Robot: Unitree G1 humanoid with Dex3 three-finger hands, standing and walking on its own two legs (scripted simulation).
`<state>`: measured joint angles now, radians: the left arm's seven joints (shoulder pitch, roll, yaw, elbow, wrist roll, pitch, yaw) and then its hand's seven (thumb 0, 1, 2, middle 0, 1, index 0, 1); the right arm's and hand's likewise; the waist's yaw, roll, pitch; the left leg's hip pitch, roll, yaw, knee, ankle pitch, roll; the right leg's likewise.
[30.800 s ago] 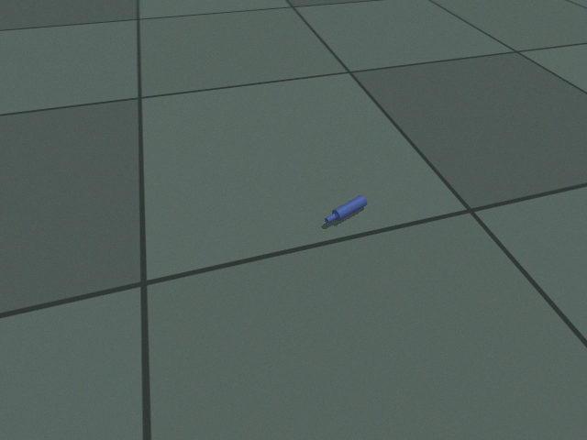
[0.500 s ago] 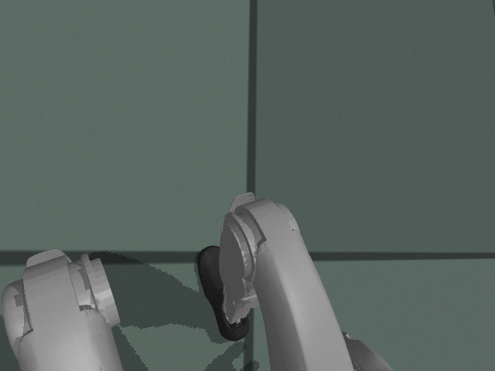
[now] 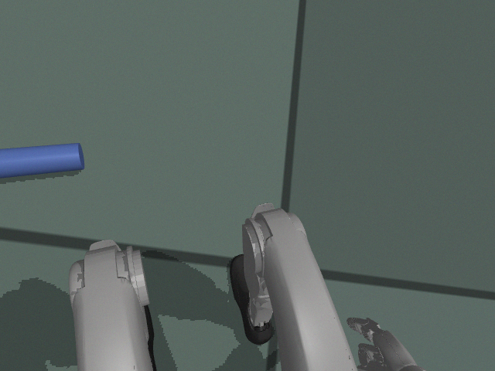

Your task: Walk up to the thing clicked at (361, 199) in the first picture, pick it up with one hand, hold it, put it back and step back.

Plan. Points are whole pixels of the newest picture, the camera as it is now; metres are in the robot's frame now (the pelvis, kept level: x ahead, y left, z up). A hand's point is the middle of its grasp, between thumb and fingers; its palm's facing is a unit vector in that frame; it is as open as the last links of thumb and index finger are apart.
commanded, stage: withdraw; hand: left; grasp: from above
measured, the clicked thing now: (17, 162) +0.52 +0.32 -0.33
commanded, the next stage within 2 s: home in 0.12 s
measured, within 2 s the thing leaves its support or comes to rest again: neither
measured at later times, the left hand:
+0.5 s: hand out of the picture +0.51 +0.32 -0.14, palm faces -0.36 -0.17 -0.92, open 12.6 cm
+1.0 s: hand out of the picture +0.33 +0.26 +0.07, palm faces -0.12 -0.82 -0.56, open 7.5 cm
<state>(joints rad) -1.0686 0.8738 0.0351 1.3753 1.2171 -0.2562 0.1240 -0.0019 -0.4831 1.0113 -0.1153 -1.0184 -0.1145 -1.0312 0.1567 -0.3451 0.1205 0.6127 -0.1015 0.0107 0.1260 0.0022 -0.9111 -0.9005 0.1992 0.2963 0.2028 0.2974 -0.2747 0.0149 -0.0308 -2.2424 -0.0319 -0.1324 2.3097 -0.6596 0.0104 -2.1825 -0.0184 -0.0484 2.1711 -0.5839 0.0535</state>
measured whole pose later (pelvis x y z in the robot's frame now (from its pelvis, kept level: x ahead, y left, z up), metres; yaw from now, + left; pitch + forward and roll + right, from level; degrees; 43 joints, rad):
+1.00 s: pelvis +0.02 +0.00 +0.17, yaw +5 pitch +30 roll -6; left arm -0.18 0.42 0.06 0.39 0.30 0.17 0.02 0.01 0.86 0.89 -0.21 -0.31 -0.22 -0.31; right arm 0.08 -0.25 0.00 0.56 0.03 -0.04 0.01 0.01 -0.91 -0.90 0.20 0.30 0.20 0.30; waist -0.07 0.03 -0.20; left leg -1.65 -0.01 -0.08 1.77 -0.64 0.01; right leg -1.62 -0.03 -0.03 1.68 -0.57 0.05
